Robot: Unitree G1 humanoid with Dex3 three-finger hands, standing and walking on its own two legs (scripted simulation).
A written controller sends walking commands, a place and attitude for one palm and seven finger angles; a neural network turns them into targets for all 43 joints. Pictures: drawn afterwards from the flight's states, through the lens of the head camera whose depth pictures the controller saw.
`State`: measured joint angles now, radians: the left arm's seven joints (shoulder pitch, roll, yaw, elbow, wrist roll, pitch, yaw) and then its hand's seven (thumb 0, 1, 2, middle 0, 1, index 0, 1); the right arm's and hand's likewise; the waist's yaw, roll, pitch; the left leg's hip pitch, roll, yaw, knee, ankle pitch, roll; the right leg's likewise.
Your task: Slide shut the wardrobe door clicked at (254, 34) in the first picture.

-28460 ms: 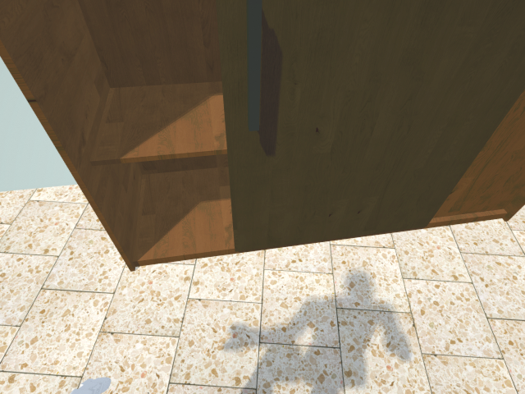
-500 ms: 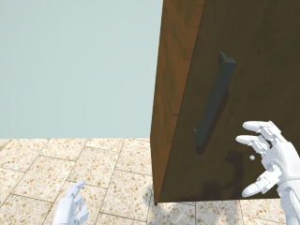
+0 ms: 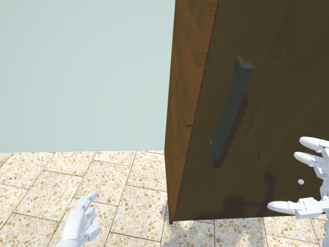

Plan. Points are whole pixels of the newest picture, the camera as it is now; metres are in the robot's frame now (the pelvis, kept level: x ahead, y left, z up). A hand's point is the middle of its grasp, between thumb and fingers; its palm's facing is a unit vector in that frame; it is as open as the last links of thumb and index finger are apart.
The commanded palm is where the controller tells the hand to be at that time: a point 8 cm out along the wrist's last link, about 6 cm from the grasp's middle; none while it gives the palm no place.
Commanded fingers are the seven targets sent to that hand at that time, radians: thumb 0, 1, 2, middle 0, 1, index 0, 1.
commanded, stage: draw the hand back to the body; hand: right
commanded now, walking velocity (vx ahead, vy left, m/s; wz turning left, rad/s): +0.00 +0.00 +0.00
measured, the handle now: (224, 114) +0.43 -0.16 +0.13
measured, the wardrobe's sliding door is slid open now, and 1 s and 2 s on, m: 0.00 0.00 0.00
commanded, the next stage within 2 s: step back with the hand held close in 0.92 s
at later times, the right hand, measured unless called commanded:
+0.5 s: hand (311, 177) +0.21 -0.27 +0.16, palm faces +0.43 +0.83 -0.36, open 9.2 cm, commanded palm +0.16 -0.31 +0.18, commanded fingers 0.00 -0.86 -0.88 0.20 0.32 0.20 0.32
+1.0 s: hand (311, 180) +0.20 -0.26 +0.16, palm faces +0.45 +0.82 -0.36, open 7.4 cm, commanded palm +0.16 -0.30 +0.18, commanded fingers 0.00 -0.90 -0.90 0.20 0.30 0.20 0.30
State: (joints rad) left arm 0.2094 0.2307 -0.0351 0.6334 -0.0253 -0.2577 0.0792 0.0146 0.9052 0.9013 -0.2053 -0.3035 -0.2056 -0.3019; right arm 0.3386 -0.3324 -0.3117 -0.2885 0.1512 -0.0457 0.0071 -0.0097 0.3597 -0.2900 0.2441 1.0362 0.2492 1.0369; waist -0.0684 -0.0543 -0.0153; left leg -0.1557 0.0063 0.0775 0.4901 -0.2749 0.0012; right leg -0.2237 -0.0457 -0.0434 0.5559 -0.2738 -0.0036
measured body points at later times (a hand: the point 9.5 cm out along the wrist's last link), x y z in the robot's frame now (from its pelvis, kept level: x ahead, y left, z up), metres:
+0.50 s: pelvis +0.02 -0.01 +0.01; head -0.01 +0.00 +0.45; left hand +0.20 +0.21 -0.07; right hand +0.18 -0.31 +0.18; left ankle +0.00 +0.12 -0.73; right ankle +0.02 -0.11 -0.73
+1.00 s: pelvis +0.02 +0.00 +0.01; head -0.01 +0.01 +0.46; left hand +0.20 +0.22 -0.07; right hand +0.18 -0.30 +0.18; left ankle +0.00 +0.12 -0.73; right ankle +0.02 -0.11 -0.73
